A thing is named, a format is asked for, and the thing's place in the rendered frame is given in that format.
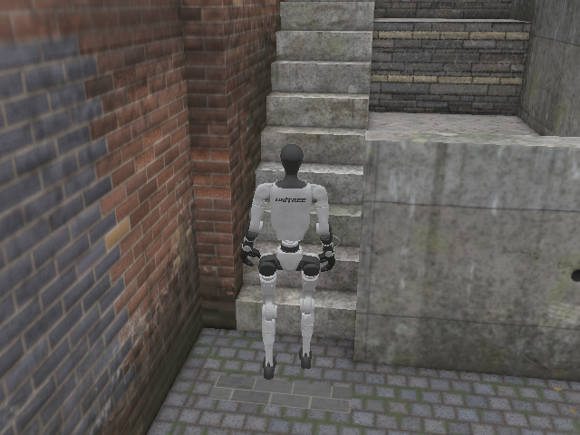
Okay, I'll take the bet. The robot left upper arm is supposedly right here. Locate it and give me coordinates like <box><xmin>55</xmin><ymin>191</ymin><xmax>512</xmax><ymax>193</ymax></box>
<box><xmin>248</xmin><ymin>183</ymin><xmax>273</xmax><ymax>233</ymax></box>

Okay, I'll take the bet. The robot right thigh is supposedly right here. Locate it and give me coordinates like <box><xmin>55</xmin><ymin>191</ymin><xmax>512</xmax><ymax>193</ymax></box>
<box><xmin>300</xmin><ymin>253</ymin><xmax>320</xmax><ymax>314</ymax></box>

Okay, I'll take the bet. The robot right hand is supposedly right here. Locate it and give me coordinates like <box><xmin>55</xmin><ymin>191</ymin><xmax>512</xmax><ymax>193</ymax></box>
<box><xmin>318</xmin><ymin>253</ymin><xmax>335</xmax><ymax>272</ymax></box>

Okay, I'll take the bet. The left robot forearm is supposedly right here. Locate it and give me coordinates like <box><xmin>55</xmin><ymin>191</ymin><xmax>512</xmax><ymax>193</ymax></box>
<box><xmin>242</xmin><ymin>218</ymin><xmax>258</xmax><ymax>252</ymax></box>

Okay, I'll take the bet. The robot right upper arm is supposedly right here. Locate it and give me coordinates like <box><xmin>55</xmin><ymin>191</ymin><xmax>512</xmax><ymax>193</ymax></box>
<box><xmin>310</xmin><ymin>184</ymin><xmax>330</xmax><ymax>236</ymax></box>

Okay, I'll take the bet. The robot left hand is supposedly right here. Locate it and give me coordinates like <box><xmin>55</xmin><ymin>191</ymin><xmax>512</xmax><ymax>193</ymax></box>
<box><xmin>240</xmin><ymin>248</ymin><xmax>261</xmax><ymax>266</ymax></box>

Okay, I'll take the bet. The left robot foot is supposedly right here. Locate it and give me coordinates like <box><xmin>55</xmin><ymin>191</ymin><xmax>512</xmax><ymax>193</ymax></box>
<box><xmin>263</xmin><ymin>355</ymin><xmax>276</xmax><ymax>380</ymax></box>

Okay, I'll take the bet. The right robot forearm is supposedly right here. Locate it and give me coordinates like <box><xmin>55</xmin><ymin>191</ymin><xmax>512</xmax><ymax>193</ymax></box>
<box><xmin>320</xmin><ymin>222</ymin><xmax>334</xmax><ymax>257</ymax></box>

